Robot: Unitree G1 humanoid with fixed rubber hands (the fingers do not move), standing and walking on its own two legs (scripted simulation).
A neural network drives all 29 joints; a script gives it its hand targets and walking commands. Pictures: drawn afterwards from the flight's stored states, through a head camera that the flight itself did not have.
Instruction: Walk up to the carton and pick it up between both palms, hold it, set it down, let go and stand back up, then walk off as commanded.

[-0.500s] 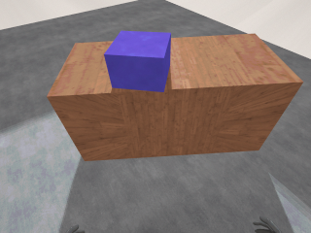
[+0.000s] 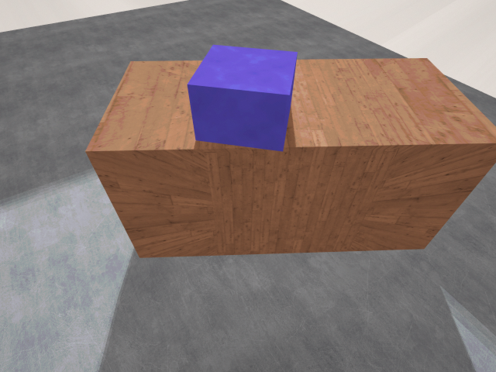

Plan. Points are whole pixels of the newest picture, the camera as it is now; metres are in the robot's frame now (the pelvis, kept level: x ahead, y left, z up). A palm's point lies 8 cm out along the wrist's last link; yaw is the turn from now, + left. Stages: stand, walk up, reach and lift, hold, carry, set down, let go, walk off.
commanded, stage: walk up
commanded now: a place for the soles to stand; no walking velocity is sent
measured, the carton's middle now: (246, 96) +0.89 +0.03 -0.02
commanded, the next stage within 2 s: none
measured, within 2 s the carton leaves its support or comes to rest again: neither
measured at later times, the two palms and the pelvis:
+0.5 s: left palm (102, 343) +0.20 +0.28 -0.09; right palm out of the picture +0.15 -0.35 -0.10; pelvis +0.12 -0.05 +0.00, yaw +1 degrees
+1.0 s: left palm (84, 324) +0.24 +0.33 -0.11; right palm (409, 274) +0.32 -0.29 -0.08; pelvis +0.20 +0.01 +0.00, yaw +2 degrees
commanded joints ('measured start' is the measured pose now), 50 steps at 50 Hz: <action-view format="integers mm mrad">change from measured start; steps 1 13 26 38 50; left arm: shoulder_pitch -106 -155 159 116 3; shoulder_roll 273 243 359 298 305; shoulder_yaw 99 97 143 129 90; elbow -64 -53 4 -46 -48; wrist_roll -33 -29 -49 -24 -19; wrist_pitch -28 -18 -88 -86 -27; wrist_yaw -11 -15 24 41 19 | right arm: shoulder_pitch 87 166 16 -164 8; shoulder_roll -322 -273 -203 -150 -315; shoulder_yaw -152 -138 -96 -88 -154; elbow -1 -37 -54 -31 5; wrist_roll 26 34 49 34 52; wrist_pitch -23 -27 -1 29 -8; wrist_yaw -39 -51 -56 -17 -32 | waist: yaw -41 -66 81 55 -44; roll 74 142 -28 -93 86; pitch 138 160 8 26 28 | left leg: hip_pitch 194 268 -350 -354 227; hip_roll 312 243 -61 38 309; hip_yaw -738 -487 -206 -97 -794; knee -627 -533 484 221 -619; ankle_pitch -468 -75 -179 -22 -549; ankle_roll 118 145 19 5 145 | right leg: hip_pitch -450 -380 445 270 -367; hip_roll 15 -13 -354 -262 16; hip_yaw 88 8 614 302 64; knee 323 111 -508 -492 349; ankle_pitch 22 90 517 448 -63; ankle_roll -34 -4 -166 -196 -35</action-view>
